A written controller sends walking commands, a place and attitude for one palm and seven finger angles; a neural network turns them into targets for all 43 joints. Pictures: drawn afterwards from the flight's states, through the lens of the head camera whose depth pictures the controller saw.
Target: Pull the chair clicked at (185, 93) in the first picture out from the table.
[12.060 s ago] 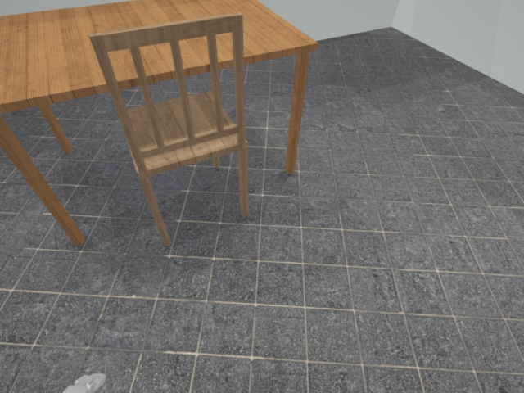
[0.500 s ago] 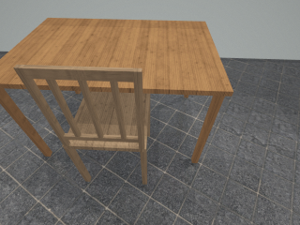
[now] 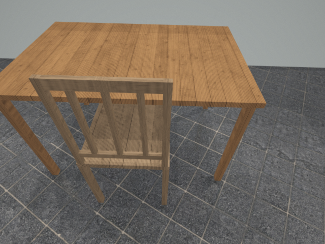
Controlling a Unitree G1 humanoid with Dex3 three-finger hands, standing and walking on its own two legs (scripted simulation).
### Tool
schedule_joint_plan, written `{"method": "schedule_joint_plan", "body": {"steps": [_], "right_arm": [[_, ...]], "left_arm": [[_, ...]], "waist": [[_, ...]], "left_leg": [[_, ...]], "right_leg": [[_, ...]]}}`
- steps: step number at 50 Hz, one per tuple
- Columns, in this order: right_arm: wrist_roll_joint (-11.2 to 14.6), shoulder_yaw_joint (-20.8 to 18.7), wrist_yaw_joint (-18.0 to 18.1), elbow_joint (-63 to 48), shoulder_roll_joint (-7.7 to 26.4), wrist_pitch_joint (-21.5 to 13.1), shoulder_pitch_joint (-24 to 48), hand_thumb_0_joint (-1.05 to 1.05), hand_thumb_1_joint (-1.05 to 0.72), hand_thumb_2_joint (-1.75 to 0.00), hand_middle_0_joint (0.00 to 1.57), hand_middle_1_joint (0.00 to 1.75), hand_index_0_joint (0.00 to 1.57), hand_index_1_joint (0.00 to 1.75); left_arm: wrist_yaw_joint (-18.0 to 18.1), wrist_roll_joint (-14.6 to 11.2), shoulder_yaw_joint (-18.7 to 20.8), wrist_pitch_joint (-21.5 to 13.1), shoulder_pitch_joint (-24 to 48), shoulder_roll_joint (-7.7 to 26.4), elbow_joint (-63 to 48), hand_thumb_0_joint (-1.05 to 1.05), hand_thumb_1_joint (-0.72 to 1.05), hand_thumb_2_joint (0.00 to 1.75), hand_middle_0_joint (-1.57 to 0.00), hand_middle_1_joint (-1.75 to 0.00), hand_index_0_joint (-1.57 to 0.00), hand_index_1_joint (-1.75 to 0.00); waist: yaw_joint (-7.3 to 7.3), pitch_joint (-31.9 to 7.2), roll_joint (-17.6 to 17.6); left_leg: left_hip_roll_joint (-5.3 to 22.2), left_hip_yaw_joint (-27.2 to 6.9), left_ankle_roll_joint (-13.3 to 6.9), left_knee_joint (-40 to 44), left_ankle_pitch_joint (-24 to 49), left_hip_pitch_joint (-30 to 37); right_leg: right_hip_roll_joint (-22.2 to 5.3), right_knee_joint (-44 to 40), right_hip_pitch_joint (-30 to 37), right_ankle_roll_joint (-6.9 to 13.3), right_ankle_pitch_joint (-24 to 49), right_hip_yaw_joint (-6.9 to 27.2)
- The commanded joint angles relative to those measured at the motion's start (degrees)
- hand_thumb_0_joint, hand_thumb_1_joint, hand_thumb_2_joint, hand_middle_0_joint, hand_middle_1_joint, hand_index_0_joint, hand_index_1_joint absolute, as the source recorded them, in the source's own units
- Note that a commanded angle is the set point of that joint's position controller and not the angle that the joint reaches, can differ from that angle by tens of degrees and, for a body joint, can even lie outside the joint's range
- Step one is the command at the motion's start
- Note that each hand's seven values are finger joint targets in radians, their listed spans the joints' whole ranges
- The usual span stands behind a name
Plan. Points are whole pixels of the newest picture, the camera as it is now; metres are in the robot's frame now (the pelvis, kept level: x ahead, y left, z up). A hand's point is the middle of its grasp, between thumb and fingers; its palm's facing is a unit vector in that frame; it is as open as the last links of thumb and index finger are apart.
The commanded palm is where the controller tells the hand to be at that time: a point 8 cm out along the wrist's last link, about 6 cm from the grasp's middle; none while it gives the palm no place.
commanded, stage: look again from close up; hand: left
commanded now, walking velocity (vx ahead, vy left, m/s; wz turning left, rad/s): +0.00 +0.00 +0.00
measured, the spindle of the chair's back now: (113, 127) +0.51 +0.21 -0.06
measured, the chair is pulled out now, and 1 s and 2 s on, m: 0.00 0.00 0.00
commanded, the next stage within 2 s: shuffle to correct the standing spot in 0.44 s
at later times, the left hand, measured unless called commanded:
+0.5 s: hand out of the picture -0.01 +0.15 -0.18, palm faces +0.03 -0.99 -0.16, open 7.4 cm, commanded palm none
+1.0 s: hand out of the picture +0.00 +0.16 -0.19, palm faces +0.10 -0.99 -0.13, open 7.4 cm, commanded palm none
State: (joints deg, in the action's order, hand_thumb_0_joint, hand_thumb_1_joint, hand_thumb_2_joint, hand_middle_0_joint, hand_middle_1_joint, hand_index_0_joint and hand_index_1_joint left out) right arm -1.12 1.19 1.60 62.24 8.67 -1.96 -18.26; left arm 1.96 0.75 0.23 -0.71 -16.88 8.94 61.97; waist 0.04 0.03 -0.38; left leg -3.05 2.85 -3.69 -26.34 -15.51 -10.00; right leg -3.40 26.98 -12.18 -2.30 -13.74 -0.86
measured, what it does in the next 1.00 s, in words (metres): shifts its weight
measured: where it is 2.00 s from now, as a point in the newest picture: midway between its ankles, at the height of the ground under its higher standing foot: outside the picture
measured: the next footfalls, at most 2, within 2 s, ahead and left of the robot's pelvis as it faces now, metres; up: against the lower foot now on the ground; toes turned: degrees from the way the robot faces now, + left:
right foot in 1.44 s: +0.20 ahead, -0.12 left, +0.00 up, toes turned -1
left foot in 1.72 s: +0.14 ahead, +0.10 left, +0.00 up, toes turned +2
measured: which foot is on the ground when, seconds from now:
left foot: down 0.00-1.00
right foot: down 0.00-0.98, up 1.00-1.00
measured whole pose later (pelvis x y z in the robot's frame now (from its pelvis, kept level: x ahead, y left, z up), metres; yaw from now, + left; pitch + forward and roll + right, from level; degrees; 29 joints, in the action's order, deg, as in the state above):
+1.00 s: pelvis +0.07 +0.01 -0.01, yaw +1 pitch +1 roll -1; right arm -1.2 0.3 1.3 64.2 7.9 -2.9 -18.1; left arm 1.7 1.3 2.0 -1.3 -24.2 7.5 64.2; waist -1.6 1.3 2.8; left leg -1.9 5.7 -4.2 -32.9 -23.2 -10.4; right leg -3.5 37.1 -11.8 -0.6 -23.3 -1.8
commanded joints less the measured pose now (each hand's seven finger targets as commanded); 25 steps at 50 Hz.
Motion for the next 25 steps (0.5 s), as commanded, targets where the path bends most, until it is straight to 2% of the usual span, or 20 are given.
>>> {"method": "schedule_joint_plan", "body": {"steps": [1,5,12,15,17,20,25], "right_arm": [[0.4,-0.9,0.4,-0.9,6.1,-1.0,-2.9,0.0,-0.9,-0.9,0.2,0.3,0.2,0.3],[0.4,-0.9,0.6,-0.3,6.2,-1.0,-2.4,0.0,-0.9,-0.9,0.2,0.3,0.2,0.3],[0.6,-0.9,0.5,0.8,5.4,-0.6,-1.5,0.0,-0.9,-0.9,0.2,0.3,0.2,0.3],[0.6,-0.9,0.4,1.1,5.4,-0.5,-1.3,0.0,-0.9,-0.9,0.2,0.3,0.2,0.3],[0.7,-0.9,0.5,1.3,5.2,-0.6,-1.3,0.0,-0.9,-0.9,0.2,0.3,0.2,0.3],[0.6,-0.8,0.5,1.5,5.1,-0.7,-1.5,0.0,-0.9,-0.9,0.2,0.3,0.2,0.3],[0.7,-0.8,0.5,2.0,4.7,-0.6,-1.3,0.0,-0.9,-0.9,0.2,0.3,0.2,0.3]], "left_arm": [[0.3,-0.2,0.5,-0.4,-4.1,4.1,-1.2,0.0,0.9,0.9,-0.2,-0.3,-0.2,-0.3],[0.4,-0.2,0.4,-0.3,-4.3,4.1,-0.6,0.0,0.9,0.9,-0.2,-0.3,-0.2,-0.3],[0.5,0.0,0.3,-0.2,-4.9,3.8,0.0,0.0,0.9,0.9,-0.2,-0.3,-0.2,-0.3],[0.6,0.0,0.2,-0.2,-5.3,3.4,0.4,0.0,0.9,0.9,-0.2,-0.3,-0.2,-0.3],[0.5,0.0,0.2,-0.2,-5.7,3.5,0.4,0.0,0.9,0.9,-0.2,-0.3,-0.2,-0.3],[0.6,0.0,0.2,-0.3,-5.9,3.2,0.6,0.0,0.9,0.9,-0.2,-0.3,-0.2,-0.3],[0.6,0.0,0.1,-0.4,-6.4,3.0,0.9,0.0,0.9,0.9,-0.2,-0.3,-0.2,-0.3]], "waist": [[-0.41,3.0,-0.9],[-0.39,2.5,-0.7],[-0.36,5.1,1.2],[-0.33,5.2,0.4],[-0.45,5.6,0.6],[-0.33,4.0,0.5],[-0.41,4.7,0.6]], "left_leg": [[8.8,-7.8,1.0,7.5,14.3,-3.2],[8.6,-7.4,1.1,6.9,17.2,-1.5],[8.4,-7.0,1.0,7.6,12.1,-2.5],[8.3,-7.2,1.1,8.5,8.7,-2.6],[8.3,-7.0,0.9,8.6,8.8,-2.6],[8.2,-6.7,1.1,7.9,11.2,-1.4],[8.0,-6.5,1.1,8.1,9.0,-1.9]], "right_leg": [[-2.2,-1.6,2.4,3.2,6.1,1.3],[-2.4,-1.5,2.6,3.0,7.3,1.6],[-2.6,-2.8,1.9,3.0,6.9,2.0],[-2.7,-3.3,1.6,3.0,5.8,2.4],[-2.6,-3.5,1.6,3.0,6.1,2.3],[-2.7,-3.3,2.3,3.1,7.8,2.5],[-2.8,-4.1,2.0,3.1,7.0,2.7]]}}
